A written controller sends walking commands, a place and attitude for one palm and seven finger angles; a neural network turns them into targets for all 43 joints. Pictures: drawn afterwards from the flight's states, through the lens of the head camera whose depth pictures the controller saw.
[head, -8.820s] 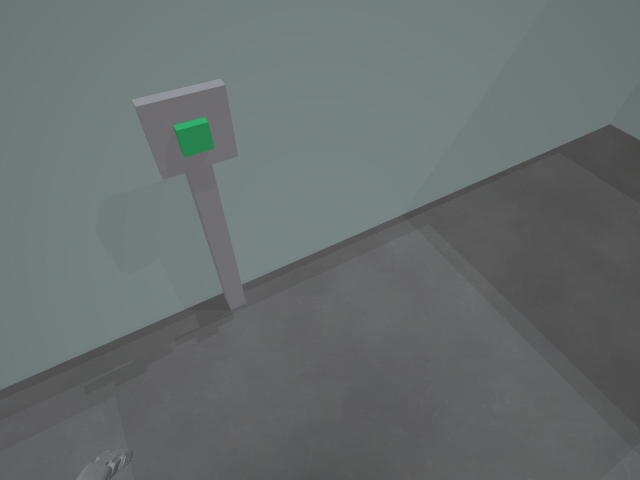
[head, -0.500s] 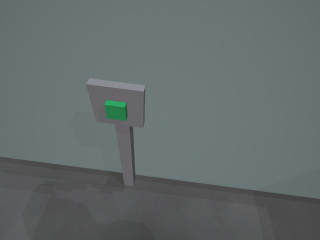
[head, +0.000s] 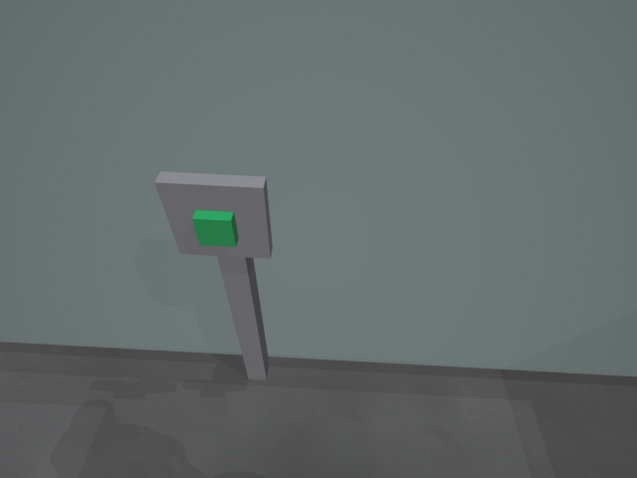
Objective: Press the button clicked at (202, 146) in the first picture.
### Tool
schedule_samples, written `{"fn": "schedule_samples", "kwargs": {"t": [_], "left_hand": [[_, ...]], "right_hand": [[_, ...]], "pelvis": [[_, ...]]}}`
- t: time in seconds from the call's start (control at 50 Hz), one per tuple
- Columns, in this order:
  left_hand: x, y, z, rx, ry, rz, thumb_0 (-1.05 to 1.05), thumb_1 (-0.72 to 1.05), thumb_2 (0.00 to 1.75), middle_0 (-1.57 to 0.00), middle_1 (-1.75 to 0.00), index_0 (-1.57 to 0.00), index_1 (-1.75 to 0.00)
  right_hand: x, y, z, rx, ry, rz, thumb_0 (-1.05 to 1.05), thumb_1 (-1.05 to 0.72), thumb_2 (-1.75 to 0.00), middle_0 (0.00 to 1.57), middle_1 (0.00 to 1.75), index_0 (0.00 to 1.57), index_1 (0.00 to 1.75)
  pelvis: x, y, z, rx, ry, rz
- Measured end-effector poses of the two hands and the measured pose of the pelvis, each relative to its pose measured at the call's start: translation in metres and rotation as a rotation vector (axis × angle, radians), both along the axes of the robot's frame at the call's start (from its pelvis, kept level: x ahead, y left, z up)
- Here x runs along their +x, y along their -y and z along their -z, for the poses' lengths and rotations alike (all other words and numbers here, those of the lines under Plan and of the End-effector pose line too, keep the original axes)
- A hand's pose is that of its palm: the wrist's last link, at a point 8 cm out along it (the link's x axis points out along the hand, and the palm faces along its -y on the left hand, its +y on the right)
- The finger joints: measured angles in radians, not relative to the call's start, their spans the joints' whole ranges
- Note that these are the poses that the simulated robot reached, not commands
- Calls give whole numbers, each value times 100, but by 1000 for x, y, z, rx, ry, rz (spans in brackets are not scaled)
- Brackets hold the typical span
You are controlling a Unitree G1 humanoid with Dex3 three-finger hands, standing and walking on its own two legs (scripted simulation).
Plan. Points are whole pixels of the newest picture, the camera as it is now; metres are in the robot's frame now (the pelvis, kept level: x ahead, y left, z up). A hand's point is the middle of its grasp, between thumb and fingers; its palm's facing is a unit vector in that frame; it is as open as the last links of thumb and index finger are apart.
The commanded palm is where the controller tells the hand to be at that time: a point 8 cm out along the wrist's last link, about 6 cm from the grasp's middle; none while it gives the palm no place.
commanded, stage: come to a stop and stand still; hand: left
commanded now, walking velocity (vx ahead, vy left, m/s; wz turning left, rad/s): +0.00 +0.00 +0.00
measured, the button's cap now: (216, 227) +0.52 +0.21 -0.02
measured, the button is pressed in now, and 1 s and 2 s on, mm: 0 0 0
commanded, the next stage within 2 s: look again from close up in 1.18 s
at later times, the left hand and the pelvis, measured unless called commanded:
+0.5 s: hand out of the picture -0.04 +0.11 -0.18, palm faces +0.04 -0.99 -0.13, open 7.4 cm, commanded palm none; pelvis +0.00 -0.02 +0.00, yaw +0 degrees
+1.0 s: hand out of the picture -0.02 +0.10 -0.17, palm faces +0.04 -0.99 -0.16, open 7.4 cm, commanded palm none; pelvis +0.02 -0.04 +0.00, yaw +0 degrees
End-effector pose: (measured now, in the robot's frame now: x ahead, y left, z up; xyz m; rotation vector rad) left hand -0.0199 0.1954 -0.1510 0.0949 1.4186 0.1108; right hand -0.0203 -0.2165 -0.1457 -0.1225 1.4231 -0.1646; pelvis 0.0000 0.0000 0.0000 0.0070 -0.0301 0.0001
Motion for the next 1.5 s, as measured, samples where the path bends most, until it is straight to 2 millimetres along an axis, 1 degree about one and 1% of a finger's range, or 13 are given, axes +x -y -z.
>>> {"fn": "schedule_samples", "kwargs": {"t": [0.08,0.14,0.26,0.34,0.44,0.5,0.72,0.92,1.28,1.32,1.38,1.44,1.5], "left_hand": [[-5,5,-1,-3,-9,-2,1,91,90,-20,-30,-20,-30],[-11,7,-2,0,-22,-6,1,91,90,-20,-30,-20,-30],[-22,13,-4,7,-51,-14,0,91,90,-20,-30,-20,-30],[-26,18,-4,7,-64,-18,0,91,90,-20,-30,-20,-30],[-27,25,-4,1,-66,-25,0,91,90,-20,-30,-20,-30],[-26,30,-4,-3,-63,-30,0,91,90,-20,-30,-20,-30],[-15,42,-3,-8,-53,-34,0,91,90,-20,-30,-20,-30],[-5,44,-5,13,-52,-30,0,91,90,-20,-30,-20,-30],[8,43,-4,31,-42,-29,0,91,90,-20,-30,-20,-30],[9,41,-4,31,-36,-3,0,91,90,-20,-30,-20,-30],[15,29,-3,51,-8,-2,0,90,90,-20,-30,-20,-30],[21,11,0,74,29,-6,0,90,90,-20,-30,-20,-30],[28,-10,3,90,62,0,0,90,90,-20,-30,-20,-30]], "right_hand": [[-19,-3,1,16,-46,10,0,-91,-90,19,30,20,30],[-29,-6,2,30,-73,14,0,-91,-90,19,30,20,30],[-34,-10,4,53,-87,22,0,-91,-90,19,30,20,30],[-28,-9,5,61,-74,22,0,-91,-90,19,30,20,30],[-15,-6,6,63,-49,12,0,-91,-90,19,30,20,30],[-7,-3,6,60,-34,3,0,-91,-90,19,30,20,30],[10,17,4,31,-21,-9,1,-91,-90,19,30,20,30],[20,27,6,25,-20,-10,1,-92,-90,19,30,20,30],[32,38,6,13,-14,-9,1,-91,-90,19,30,20,30],[35,41,6,11,-2,-18,1,-91,-90,19,30,20,30],[45,47,7,-20,39,-25,1,-91,-90,20,30,20,30],[58,52,6,-56,83,-30,1,-91,-90,20,30,20,30],[75,53,0,-90,143,-30,1,-91,-90,19,30,20,30]], "pelvis": [[-3,4,0,-1,-3,-2],[-5,6,0,-1,-7,-3],[-4,12,0,1,-8,0],[-2,15,0,1,-8,2],[1,19,0,2,-8,2],[3,22,0,4,-9,1],[13,31,0,7,-11,1],[21,39,0,9,-9,5],[30,47,1,9,-2,9],[27,45,3,1,-8,-1],[23,40,6,-13,-12,-7],[20,33,10,-26,-3,1],[19,24,12,-26,16,8]]}}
